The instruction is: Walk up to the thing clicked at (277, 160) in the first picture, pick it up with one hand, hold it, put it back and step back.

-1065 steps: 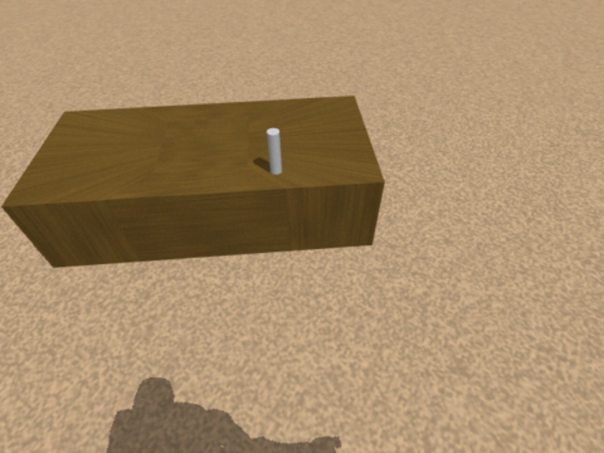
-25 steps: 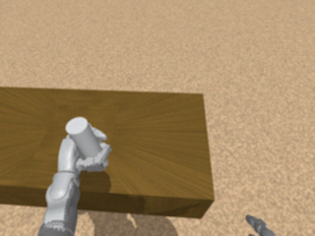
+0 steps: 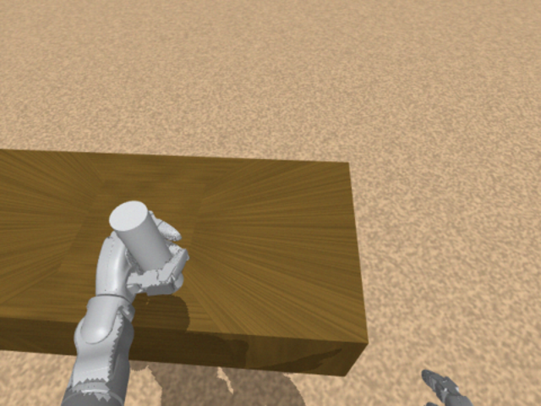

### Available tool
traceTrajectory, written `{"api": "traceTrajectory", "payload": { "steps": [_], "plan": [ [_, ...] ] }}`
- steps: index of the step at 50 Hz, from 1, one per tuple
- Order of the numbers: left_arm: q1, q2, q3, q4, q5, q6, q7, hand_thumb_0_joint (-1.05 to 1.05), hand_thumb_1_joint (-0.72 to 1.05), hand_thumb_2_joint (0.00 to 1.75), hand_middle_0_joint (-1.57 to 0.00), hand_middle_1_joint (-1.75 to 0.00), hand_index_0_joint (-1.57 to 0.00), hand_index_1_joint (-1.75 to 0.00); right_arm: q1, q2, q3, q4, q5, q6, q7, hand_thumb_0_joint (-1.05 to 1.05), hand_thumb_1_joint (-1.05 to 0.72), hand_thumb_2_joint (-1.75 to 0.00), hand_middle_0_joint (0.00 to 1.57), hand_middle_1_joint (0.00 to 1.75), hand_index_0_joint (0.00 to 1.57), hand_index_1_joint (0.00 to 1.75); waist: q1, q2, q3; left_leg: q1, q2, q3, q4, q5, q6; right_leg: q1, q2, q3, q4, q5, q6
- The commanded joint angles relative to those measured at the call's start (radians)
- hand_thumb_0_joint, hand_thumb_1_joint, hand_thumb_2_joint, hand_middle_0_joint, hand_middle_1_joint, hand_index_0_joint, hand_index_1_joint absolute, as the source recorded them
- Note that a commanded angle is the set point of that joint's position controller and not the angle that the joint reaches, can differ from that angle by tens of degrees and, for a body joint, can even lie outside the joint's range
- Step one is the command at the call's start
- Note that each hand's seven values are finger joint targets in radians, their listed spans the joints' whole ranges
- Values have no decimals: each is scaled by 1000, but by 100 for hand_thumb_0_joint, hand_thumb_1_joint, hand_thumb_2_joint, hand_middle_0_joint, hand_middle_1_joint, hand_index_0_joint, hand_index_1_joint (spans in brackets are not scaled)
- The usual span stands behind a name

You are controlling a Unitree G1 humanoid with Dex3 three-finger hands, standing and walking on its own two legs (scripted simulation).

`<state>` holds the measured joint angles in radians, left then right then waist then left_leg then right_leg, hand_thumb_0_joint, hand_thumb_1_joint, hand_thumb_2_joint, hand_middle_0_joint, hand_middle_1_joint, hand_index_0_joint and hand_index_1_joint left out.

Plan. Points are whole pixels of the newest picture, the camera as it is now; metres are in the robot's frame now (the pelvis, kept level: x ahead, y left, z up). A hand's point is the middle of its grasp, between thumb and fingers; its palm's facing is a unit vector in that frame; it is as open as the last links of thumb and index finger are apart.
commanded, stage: hold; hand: left
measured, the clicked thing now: (152, 253) +0.33 +0.18 +0.07
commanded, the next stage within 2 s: crouch in 1.46 s
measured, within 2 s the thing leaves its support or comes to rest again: neither
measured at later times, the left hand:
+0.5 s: hand (164, 260) +0.32 +0.17 +0.06, palm faces -0.01 -1.00 +0.00, open 5.8 cm
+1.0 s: hand (164, 258) +0.32 +0.17 +0.06, palm faces +0.00 -1.00 +0.01, open 5.8 cm
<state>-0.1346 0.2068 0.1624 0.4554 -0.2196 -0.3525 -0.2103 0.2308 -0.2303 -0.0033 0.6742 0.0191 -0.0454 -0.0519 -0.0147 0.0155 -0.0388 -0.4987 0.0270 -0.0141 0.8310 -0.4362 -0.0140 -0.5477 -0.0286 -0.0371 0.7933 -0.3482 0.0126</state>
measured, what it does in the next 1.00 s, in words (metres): stands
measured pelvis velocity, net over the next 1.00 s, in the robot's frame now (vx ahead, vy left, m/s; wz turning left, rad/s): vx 0.00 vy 0.00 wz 0.00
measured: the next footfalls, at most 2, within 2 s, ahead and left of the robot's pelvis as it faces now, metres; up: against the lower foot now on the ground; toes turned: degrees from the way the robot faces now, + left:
none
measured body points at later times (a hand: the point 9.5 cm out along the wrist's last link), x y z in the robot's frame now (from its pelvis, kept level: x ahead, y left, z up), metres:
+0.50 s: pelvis +0.00 +0.01 +0.00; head +0.04 +0.01 +0.45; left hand +0.32 +0.22 +0.06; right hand +0.13 -0.24 -0.11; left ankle -0.01 +0.13 -0.70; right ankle +0.03 -0.13 -0.70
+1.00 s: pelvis +0.00 +0.00 +0.00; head +0.04 +0.00 +0.45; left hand +0.32 +0.22 +0.06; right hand +0.13 -0.25 -0.11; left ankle -0.01 +0.13 -0.70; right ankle +0.03 -0.13 -0.70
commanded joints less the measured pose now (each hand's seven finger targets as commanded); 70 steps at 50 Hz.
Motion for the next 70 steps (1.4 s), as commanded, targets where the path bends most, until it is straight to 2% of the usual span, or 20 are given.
{"api": "traceTrajectory", "payload": {
  "steps": [1, 10, 11, 13, 15, 17, 19, 23, 24, 25, 27, 33, 38, 43, 50, 57, 62, 65, 69, 70],
  "plan": [
    [-277, 143, 57, -226, -17, -62, -3, 0, 57, 131, -138, -149, -141, -148, -29, -135, -52, -128, 0, -46, -12, 0, -88, -89, 20, 30, 20, 30, 2, 3, -256, 57, -19, 9, -130, 230, 18, 173, 25, -3, -99, 209, -25],
    [-274, 131, 39, -249, -13, -68, 7, 0, 56, 130, -137, -148, -139, -146, -29, -136, -54, -130, 2, -51, -8, 0, -89, -89, 20, 30, 20, 30, 3, -2, -256, 61, -21, 8, -136, 252, 14, 192, 25, -5, -95, 229, -26],
    [-291, 164, 72, -263, -11, -73, 13, 0, 56, 130, -136, -147, -139, -146, -33, -135, -55, -132, 2, -49, -9, 0, -88, -89, 20, 30, 20, 30, 8, 8, -253, 57, -22, 10, -135, 235, 16, 182, 26, -4, -101, 213, -26],
    [-259, 118, 32, -248, -11, -70, 13, 0, 56, 128, -136, -147, -139, -145, -33, -126, -46, -133, 1, -51, -8, 0, -89, -89, 20, 30, 20, 30, -2, -6, -218, 47, -21, 6, -145, 208, 17, 174, 29, -9, -106, 188, -25],
    [-256, 120, 37, -240, -11, -71, 17, 0, 55, 130, -136, -147, -138, -146, -33, -131, -51, -130, 2, -54, -7, 0, -89, -89, 20, 30, 20, 30, -3, -22, -216, 33, -22, 6, -145, 188, 20, 179, 27, -8, -109, 175, -24],
    [-250, 145, 49, -263, -6, -72, 20, 0, 53, 129, -136, -147, -139, -146, -25, -136, -56, -124, 2, -54, -7, 0, -89, -90, 20, 30, 20, 30, 0, 11, -264, 63, -20, 5, -139, 247, 14, 189, 26, -6, -95, 221, -28],
    [-245, 114, 8, -268, 0, -66, 17, 0, 55, 128, -135, -146, -137, -144, -16, -134, -54, -123, -1, -50, -7, 0, -89, -89, 20, 30, 20, 30, -9, 16, -285, 91, -19, 3, -128, 313, 9, 200, 28, -8, -89, 274, -29],
    [-300, 154, 50, -257, -2, -65, 22, 0, 55, 129, -134, -146, -137, -144, -10, -140, -59, -114, 0, -50, -5, 0, -88, -89, 20, 30, 20, 30, -8, 12, -280, 86, -12, -5, -132, 319, 6, 182, 29, -13, -83, 267, -32],
    [-314, 122, 18, -275, -7, -67, 20, 0, 56, 129, -134, -145, -137, -144, -19, -132, -51, -124, 0, -52, -1, 0, -88, -89, 20, 30, 20, 30, -7, 13, -244, 75, -9, -9, -143, 303, 3, 172, 31, -17, -80, 247, -33],
    [-309, 145, 54, -261, -13, -67, 24, 0, 54, 130, -134, -147, -137, -145, -8, -139, -56, -116, 0, -51, -2, 0, -88, -89, 20, 30, 20, 30, -1, 16, -275, 81, -12, -5, -137, 296, 5, 184, 28, -13, -85, 246, -32],
    [-266, 129, 55, -203, -13, -58, 23, 0, 57, 131, -134, -147, -137, -145, -10, -135, -54, -114, -1, -50, -2, 0, -88, -89, 20, 30, 20, 30, -1, -14, -248, 57, -13, -3, -135, 281, 11, 171, 29, -13, -88, 240, -29],
    [-242, 113, 15, -235, -3, -66, 4, 0, 59, 131, -135, -147, -138, -145, -27, -135, -56, -128, 0, -52, 3, 0, -88, -89, 20, 30, 20, 30, -5, -13, -249, 61, -23, 9, -137, 242, 17, 189, 26, -7, -104, 222, -26],
    [-251, 143, 65, -245, -15, -65, 22, 0, 55, 130, -135, -147, -137, -146, -30, -136, -53, -133, 3, -53, 1, 0, -89, -90, 20, 30, 20, 30, 9, 8, -292, 79, -18, 1, -137, 274, 10, 208, 26, -10, -97, 238, -29],
    [-269, 127, 44, -243, -9, -71, 27, 0, 53, 130, -133, -146, -135, -145, -29, -131, -51, -123, 0, -50, -2, 0, -88, -90, 20, 30, 20, 30, -7, -36, -222, 46, -23, 11, -134, 229, 22, 187, 22, -3, -113, 223, -21],
    [-256, 114, 12, -245, -9, -70, -3, 0, 60, 130, -134, -146, -137, -145, -26, -129, -50, -119, -2, -55, 0, 0, -88, -89, 20, 30, 20, 30, -4, 0, -253, 68, -24, 9, -130, 258, 17, 197, 22, -4, -104, 244, -25],
    [-285, 155, 72, -254, -12, -72, 22, 0, 55, 130, -133, -145, -135, -144, -20, -135, -55, -118, 1, -48, -1, 0, -88, -90, 20, 30, 20, 30, 5, -6, -275, 70, -23, 11, -127, 284, 15, 210, 22, -4, -102, 264, -26],
    [-273, 119, 26, -240, -4, -70, 16, 0, 57, 129, -134, -145, -136, -144, -29, -132, -53, -124, 0, -50, 2, 0, -88, -90, 20, 30, 20, 30, -4, 0, -230, 58, -19, 5, -143, 262, 12, 182, 26, -10, -101, 234, -30],
    [-259, 142, 51, -231, -4, -62, 15, 0, 58, 131, -134, -146, -136, -145, -24, -136, -58, -125, 0, -47, -2, 0, -89, -90, 20, 30, 20, 30, 2, -11, -265, 67, -25, 13, -134, 250, 19, 207, 23, -2, -116, 239, -25],
    [-276, 117, 18, -262, -4, -64, 18, 0, 54, 129, -134, -145, -136, -144, -25, -129, -50, -127, -1, -51, 0, 0, -89, -90, 20, 30, 20, 30, -5, -3, -259, 78, -21, 7, -136, 276, 14, 208, 26, -8, -107, 253, -27],
    [-274, 134, 43, -251, -6, -62, 21, 0, 55, 129, -134, -146, -136, -144, -19, -133, -55, -121, 0, -52, 0, 0, -89, -90, 20, 30, 20, 30, -4, -7, -267, 77, -18, 4, -137, 290, 13, 205, 27, -10, -102, 259, -28]
  ]
}}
